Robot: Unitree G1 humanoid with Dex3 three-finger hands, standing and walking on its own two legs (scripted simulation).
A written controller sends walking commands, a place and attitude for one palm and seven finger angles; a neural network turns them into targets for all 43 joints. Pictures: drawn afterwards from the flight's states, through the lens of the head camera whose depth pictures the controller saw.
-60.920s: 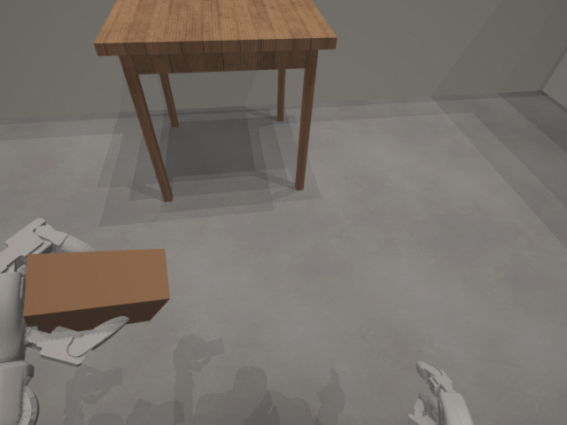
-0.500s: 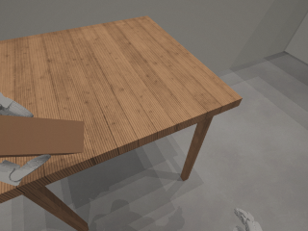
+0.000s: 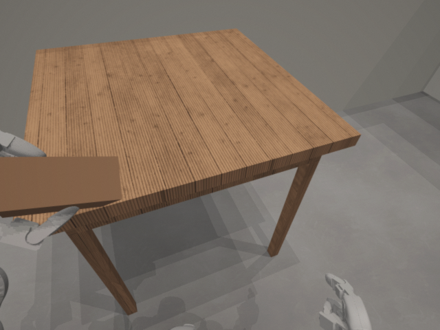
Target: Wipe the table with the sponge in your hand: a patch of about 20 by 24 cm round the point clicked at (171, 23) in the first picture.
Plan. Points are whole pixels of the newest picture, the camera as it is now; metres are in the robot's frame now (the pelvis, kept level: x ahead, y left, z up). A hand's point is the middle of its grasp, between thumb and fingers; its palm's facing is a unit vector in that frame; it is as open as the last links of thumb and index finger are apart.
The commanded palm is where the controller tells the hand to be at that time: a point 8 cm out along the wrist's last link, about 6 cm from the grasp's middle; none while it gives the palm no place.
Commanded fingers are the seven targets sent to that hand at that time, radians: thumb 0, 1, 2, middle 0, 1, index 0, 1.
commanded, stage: step back with the hand held close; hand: left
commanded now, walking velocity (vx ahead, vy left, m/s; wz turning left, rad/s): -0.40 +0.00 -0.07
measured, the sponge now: (77, 186) +0.25 +0.22 +0.20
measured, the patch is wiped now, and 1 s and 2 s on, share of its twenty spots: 0.95 0.95 0.95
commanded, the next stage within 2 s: stop stepping back and stand still in 0.34 s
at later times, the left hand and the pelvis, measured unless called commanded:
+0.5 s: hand (1, 290) +0.11 +0.21 +0.23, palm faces +0.31 -0.89 -0.33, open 9.9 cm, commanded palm +0.05 +0.27 +0.26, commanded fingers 0.00 0.10 1.30 -1.20 -1.60 -1.20 -1.60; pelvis -0.14 +0.01 +0.01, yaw -6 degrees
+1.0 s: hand out of the picture -0.01 +0.24 +0.24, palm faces +0.36 -0.89 -0.28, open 9.9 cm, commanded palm -0.05 +0.29 +0.26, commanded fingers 0.00 0.10 1.30 -1.20 -1.60 -1.20 -1.60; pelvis -0.23 +0.03 +0.02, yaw -4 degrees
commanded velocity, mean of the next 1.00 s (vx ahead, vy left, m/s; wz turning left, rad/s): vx -0.01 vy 0.01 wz -0.02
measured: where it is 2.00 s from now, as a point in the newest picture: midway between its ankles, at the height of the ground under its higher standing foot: outside the picture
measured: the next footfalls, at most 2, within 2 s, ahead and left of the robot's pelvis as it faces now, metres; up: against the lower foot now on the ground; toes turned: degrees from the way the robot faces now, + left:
left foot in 0.12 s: +0.08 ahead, +0.12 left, +0.00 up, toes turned +0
right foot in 0.44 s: -0.15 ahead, -0.12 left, +0.00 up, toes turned -4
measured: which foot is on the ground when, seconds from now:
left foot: down 0.00-0.00, up 0.02-0.10, down 0.12-0.44, up 0.46-0.66, down 0.68-1.00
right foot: down 0.00-0.14, up 0.16-0.42, down 0.44-1.00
